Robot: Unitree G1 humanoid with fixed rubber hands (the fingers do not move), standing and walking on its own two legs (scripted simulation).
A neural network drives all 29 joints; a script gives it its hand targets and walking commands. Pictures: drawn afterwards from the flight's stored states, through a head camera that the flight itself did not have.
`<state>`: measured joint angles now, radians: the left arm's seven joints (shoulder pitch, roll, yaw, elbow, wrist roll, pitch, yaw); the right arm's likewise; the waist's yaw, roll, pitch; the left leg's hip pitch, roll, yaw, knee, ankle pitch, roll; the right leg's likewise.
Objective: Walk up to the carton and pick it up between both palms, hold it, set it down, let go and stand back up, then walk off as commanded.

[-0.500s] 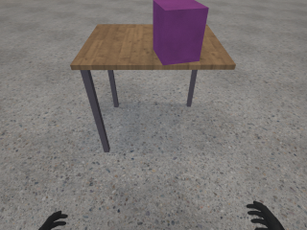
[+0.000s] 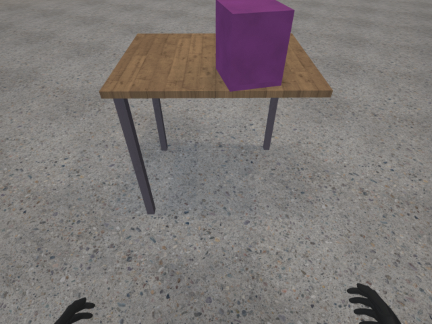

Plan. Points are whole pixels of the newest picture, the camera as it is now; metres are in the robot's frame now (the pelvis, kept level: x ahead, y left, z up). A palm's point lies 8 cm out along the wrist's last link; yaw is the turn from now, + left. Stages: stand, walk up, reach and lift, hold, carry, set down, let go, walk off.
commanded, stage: stand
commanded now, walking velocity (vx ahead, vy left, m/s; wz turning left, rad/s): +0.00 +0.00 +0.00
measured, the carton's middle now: (249, 43) +1.02 -0.13 +0.15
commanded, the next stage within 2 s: none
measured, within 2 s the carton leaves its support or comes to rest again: neither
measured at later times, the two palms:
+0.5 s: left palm out of the picture +0.15 +0.29 -0.06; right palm out of the picture +0.16 -0.29 -0.05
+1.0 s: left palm out of the picture +0.16 +0.29 -0.06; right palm out of the picture +0.16 -0.29 -0.05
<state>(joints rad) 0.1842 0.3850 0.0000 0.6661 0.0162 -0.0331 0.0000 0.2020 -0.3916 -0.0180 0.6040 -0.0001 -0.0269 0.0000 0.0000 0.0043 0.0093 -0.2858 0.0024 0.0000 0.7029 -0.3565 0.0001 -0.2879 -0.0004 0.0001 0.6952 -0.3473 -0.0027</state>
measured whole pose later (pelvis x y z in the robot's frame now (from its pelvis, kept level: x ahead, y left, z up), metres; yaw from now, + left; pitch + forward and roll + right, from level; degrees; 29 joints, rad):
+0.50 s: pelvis +0.00 +0.00 +0.00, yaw +0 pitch -3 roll +0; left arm 0.18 0.38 0.00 0.67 0.02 -0.03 0.00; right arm 0.20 -0.39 -0.02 0.61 0.00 -0.03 0.00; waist 0.00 0.01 0.01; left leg -0.29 0.00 0.00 0.69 -0.35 0.00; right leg -0.29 0.00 0.00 0.68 -0.34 0.00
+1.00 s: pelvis +0.00 +0.00 +0.00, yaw +0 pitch -3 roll +0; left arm 0.17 0.38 0.00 0.68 0.02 -0.03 0.00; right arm 0.20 -0.39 -0.02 0.61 0.00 -0.03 0.00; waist 0.00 0.01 0.01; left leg -0.29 0.00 0.00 0.68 -0.34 0.00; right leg -0.29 0.00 0.00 0.67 -0.34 0.00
